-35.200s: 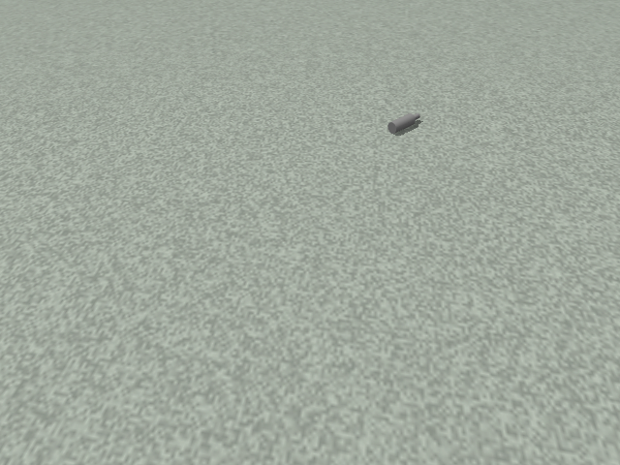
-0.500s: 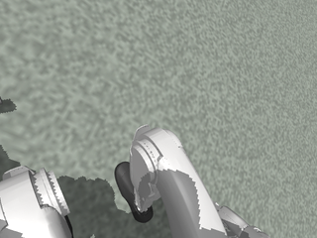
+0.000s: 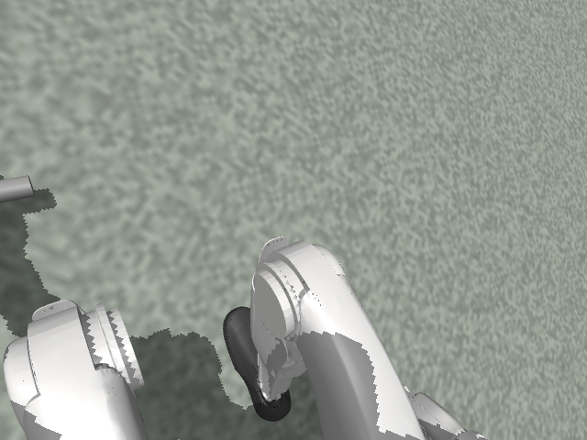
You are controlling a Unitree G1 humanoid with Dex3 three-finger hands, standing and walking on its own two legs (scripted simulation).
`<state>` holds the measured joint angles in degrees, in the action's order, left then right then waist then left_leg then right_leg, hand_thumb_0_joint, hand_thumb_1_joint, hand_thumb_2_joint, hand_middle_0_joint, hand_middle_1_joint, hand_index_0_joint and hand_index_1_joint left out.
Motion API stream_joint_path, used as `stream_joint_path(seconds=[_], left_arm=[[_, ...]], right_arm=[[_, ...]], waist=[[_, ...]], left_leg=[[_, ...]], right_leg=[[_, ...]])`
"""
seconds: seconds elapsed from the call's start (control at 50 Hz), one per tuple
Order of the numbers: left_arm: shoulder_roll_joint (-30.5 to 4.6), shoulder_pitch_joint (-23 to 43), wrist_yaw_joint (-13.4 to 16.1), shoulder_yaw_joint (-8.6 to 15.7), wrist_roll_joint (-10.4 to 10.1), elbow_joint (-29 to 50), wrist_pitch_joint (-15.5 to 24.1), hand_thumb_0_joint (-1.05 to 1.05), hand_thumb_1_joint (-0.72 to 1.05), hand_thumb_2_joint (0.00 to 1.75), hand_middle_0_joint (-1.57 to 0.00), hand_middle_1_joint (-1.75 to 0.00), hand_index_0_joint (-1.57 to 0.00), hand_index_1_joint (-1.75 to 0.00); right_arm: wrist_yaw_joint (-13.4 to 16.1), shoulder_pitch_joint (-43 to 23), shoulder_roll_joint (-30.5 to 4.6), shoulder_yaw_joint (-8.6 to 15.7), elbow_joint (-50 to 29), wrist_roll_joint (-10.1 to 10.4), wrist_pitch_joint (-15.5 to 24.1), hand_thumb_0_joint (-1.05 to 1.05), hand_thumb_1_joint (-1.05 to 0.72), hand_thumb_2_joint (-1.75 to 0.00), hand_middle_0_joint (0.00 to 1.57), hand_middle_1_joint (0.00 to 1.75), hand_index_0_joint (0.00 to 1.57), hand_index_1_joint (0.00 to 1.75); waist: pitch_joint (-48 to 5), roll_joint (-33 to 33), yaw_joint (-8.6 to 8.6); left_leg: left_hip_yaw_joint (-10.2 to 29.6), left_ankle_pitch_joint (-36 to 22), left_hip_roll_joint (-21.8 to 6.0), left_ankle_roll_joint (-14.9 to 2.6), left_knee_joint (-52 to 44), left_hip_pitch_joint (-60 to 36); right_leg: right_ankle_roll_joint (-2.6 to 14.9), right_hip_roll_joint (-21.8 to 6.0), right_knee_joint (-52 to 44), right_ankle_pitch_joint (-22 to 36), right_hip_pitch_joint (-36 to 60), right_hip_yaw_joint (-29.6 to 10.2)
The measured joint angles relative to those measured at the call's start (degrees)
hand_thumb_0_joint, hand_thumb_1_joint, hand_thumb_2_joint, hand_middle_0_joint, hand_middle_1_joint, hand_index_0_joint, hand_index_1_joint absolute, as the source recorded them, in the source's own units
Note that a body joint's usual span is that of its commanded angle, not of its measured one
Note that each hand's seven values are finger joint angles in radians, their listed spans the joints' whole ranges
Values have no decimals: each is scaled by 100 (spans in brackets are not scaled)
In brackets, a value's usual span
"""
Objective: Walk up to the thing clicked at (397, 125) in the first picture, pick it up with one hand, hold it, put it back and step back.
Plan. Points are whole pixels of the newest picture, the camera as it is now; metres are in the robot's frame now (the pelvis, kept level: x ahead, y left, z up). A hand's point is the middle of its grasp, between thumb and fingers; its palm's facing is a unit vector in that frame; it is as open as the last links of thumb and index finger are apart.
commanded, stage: withdraw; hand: left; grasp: from above
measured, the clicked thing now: out of the picture +0.45 +0.32 -0.28
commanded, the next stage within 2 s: home in 0.64 s
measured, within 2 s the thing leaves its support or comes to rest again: neither
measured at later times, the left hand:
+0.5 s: hand out of the picture +0.41 +0.33 -0.08, palm faces -0.50 -0.15 -0.85, open 13.8 cm
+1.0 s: hand out of the picture +0.45 +0.36 -0.11, palm faces -0.30 -0.19 -0.93, open 12.1 cm
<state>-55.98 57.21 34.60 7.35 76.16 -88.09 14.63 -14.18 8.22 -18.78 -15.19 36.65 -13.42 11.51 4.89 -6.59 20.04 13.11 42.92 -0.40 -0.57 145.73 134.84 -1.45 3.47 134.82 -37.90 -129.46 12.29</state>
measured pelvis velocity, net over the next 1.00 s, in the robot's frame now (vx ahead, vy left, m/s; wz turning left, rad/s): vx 0.00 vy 0.00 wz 0.11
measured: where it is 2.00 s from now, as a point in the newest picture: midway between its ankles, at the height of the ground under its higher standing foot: (202, 421)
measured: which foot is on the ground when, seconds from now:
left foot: down 0.00-1.00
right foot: down 0.00-1.00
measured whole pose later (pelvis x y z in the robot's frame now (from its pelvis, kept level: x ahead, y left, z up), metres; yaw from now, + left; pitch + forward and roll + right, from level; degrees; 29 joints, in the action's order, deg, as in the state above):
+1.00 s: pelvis +0.00 +0.00 +0.04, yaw +6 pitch +37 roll -10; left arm -43.9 54.1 19.2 7.1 64.6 -73.2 8.5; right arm -8.9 13.2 -13.3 -5.8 38.8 -6.8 2.5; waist -4.3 1.3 14.6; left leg 6.2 40.3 0.7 -1.7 136.0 133.0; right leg -1.4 1.4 129.7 -38.7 -128.6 6.4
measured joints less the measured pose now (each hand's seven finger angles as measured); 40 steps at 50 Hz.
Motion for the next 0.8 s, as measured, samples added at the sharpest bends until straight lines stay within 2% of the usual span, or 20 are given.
stream_joint_path(seconds=[0.08,0.14,0.22,0.3,0.36,0.4,0.44,0.48,0.56,0.66,0.72,0.8], left_arm=[[366,-161,-131,82,-323,502,-460,0,-41,92,-15,-93,-16,-93],[667,-263,-433,-71,-663,853,-840,0,-43,93,-14,-94,-14,-94],[996,-284,-1251,-463,-1086,1172,-1186,0,-46,96,-12,-95,-12,-96],[1235,-307,-2175,-862,-1396,1477,-1233,0,-48,97,-11,-96,-11,-97],[1398,-312,-2659,-973,-1515,1670,-1055,0,-48,98,-12,-97,-11,-98],[1455,-301,-2803,-969,-1488,1700,-863,0,-48,98,-12,-97,-11,-98],[1468,-280,-2807,-910,-1389,1643,-640,0,-47,98,-12,-97,-12,-98],[1434,-262,-2692,-831,-1245,1539,-418,0,-47,98,-13,-96,-12,-98],[1282,-171,-2266,-713,-849,1121,-95,0,-47,99,-12,-96,-12,-98],[993,102,-1756,-666,-414,365,47,0,-48,99,-11,-98,-10,-99],[820,259,-1528,-565,-267,148,74,0,-48,99,-11,-98,-10,-99],[691,349,-1306,-393,-170,219,23,0,-47,97,-12,-97,-12,-98]], right_arm=[[-135,83,52,297,96,141,-64,1,-90,-90,21,30,21,30],[-170,105,94,532,183,325,-207,1,-90,-90,21,30,21,30],[-120,66,154,810,246,571,-492,1,-91,-90,21,30,21,30],[83,28,151,970,167,759,-764,1,-91,-90,20,30,21,30],[301,44,98,1000,71,838,-929,1,-91,-90,20,30,21,30],[446,65,56,990,18,856,-1015,1,-91,-90,21,30,21,30],[569,95,11,969,-8,854,-1078,1,-91,-90,21,30,21,30],[664,120,-32,948,-6,833,-1122,1,-91,-90,21,30,21,30],[771,136,-80,910,92,764,-1172,1,-90,-90,20,30,21,30],[804,94,-28,824,218,641,-1122,1,-90,-90,20,30,20,30],[789,100,63,749,248,557,-1042,1,-90,-90,20,30,20,30],[748,161,229,678,279,473,-935,1,-90,-90,20,30,20,30]], waist=[[-374,280,-163],[-681,535,-330],[-940,789,-553],[-942,930,-718],[-874,941,-796],[-832,899,-808],[-822,831,-793],[-820,752,-755],[-827,600,-641],[-717,484,-464],[-596,441,-390],[-485,434,-334]], left_leg=[[-96,2,-4,-6,-124,37],[-232,-34,-4,-31,-313,18],[-461,-109,-9,-65,-690,-202],[-626,-218,13,-70,-1123,-573],[-687,-332,41,-50,-1407,-796],[-696,-403,54,-28,-1537,-883],[-683,-463,64,-3,-1599,-900],[-656,-505,72,20,-1594,-865],[-625,-541,86,42,-1437,-701],[-621,-556,99,9,-1126,-411],[-613,-556,107,-23,-946,-236],[-614,-521,116,-69,-772,-54]], right_leg=[[16,-19,-55,-35,-67,-78],[22,-45,-157,-52,-74,-190],[32,-80,-382,-56,82,-388],[54,-124,-683,-24,404,-539],[82,-159,-897,41,606,-597],[104,-173,-996,94,682,-607],[128,-181,-1045,146,693,-596],[149,-187,-1039,186,659,-570],[160,-196,-891,223,502,-539],[124,-202,-612,233,249,-529],[89,-204,-464,229,109,-518],[44,-208,-324,182,-29,-514]])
